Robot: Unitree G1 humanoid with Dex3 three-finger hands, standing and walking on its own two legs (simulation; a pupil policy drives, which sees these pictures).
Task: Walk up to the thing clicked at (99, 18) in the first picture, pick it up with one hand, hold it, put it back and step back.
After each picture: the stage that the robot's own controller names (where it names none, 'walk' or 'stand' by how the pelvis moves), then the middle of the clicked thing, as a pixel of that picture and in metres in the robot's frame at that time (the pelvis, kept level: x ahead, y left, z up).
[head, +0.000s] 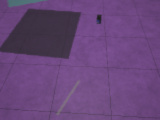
stand; (99, 19) +1.91 -0.18 -0.72
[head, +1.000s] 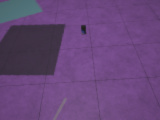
walk; (83, 29) +1.78 +0.15 -0.70
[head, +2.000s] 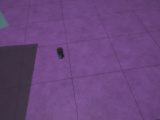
walk; (60, 53) +1.20 +0.33 -0.71
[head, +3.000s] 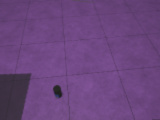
walk; (57, 91) +0.72 +0.27 -0.70
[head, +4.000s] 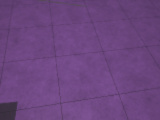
walk; out of the picture +0.38 +0.22 -0.71
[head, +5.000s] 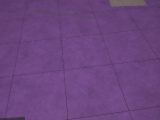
stand; out of the picture +0.30 +0.22 -0.72
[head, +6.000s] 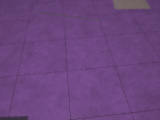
stand; out of the picture +0.32 +0.20 -0.73
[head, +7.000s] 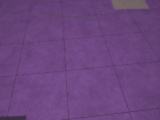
stand; out of the picture +0.33 +0.22 -0.73
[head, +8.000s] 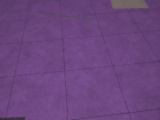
stand; out of the picture +0.31 +0.22 -0.73
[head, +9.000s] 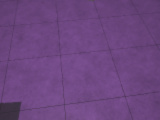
go down; out of the picture +0.33 +0.22 -0.71
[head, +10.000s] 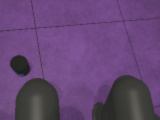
go down; (20, 66) +0.41 +0.23 -0.29
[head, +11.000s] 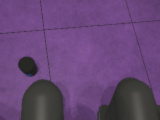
close in; (28, 67) +0.41 +0.22 -0.30
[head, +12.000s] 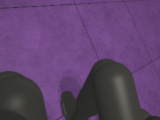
close in; out of the picture +0.41 +0.26 -0.22
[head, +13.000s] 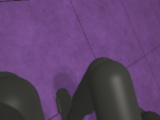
close; out of the picture +0.40 +0.27 -0.22
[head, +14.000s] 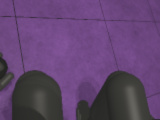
lift; out of the picture +0.33 +0.26 -0.16
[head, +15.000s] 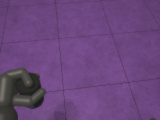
lift; (31, 91) +0.32 +0.18 +0.00
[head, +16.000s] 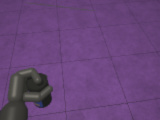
hold; (40, 91) +0.33 +0.17 +0.01
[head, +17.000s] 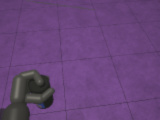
hold; (41, 92) +0.33 +0.16 +0.00
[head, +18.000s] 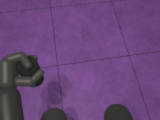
crouch; (31, 72) +0.39 +0.18 -0.07
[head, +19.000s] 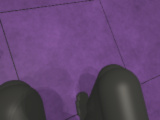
lower; out of the picture +0.44 +0.26 -0.18
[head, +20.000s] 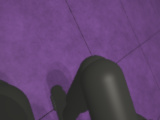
lower; out of the picture +0.42 +0.28 -0.23
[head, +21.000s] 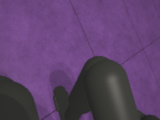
lower; out of the picture +0.42 +0.27 -0.23
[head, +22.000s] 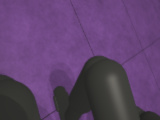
lower; out of the picture +0.42 +0.27 -0.23
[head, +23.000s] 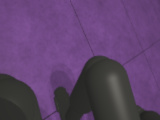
lower; out of the picture +0.42 +0.27 -0.22
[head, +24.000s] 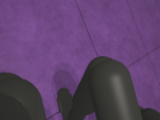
open; out of the picture +0.40 +0.25 -0.22
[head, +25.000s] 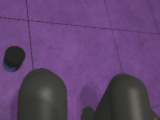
stand; (13, 59) +0.40 +0.22 -0.23
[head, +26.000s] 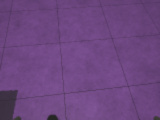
stand; out of the picture +0.36 +0.19 -0.60
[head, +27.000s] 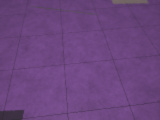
stand; out of the picture +0.35 +0.20 -0.67
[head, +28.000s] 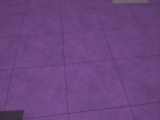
stand; out of the picture +0.34 +0.19 -0.67
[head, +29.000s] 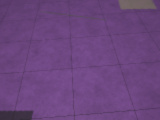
walk; out of the picture +0.36 +0.19 -0.72
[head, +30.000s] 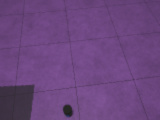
walk; (67, 111) +0.43 +0.14 -0.70
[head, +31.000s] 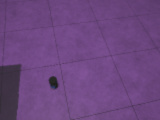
walk; (53, 83) +0.67 +0.23 -0.70
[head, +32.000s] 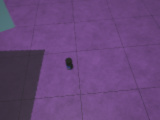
stand; (69, 64) +0.98 +0.22 -0.70
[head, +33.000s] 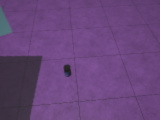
stand; (67, 70) +0.96 +0.20 -0.72
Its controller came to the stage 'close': yes
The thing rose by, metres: 0.73
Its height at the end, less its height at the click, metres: +0.00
